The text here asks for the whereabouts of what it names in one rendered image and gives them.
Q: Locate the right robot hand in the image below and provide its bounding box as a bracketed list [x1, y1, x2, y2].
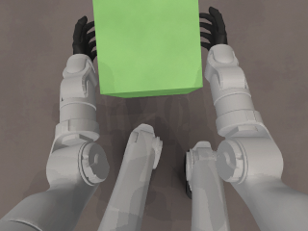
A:
[199, 7, 228, 51]

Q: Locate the robot left forearm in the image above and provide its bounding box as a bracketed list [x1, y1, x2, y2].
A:
[46, 54, 100, 179]

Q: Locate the robot right forearm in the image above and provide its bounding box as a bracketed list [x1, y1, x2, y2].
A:
[204, 44, 284, 167]

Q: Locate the robot right thigh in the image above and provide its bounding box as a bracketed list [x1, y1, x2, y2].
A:
[186, 147, 231, 231]

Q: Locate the carton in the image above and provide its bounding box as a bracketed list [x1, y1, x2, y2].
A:
[92, 0, 203, 98]

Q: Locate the right robot upper arm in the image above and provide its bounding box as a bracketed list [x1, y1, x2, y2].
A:
[215, 137, 308, 231]

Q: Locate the robot right foot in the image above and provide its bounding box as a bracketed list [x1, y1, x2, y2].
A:
[184, 150, 193, 199]

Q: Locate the left robot hand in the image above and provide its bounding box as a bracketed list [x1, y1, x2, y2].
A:
[72, 16, 97, 62]

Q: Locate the left robot upper arm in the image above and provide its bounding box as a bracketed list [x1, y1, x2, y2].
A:
[0, 141, 110, 231]

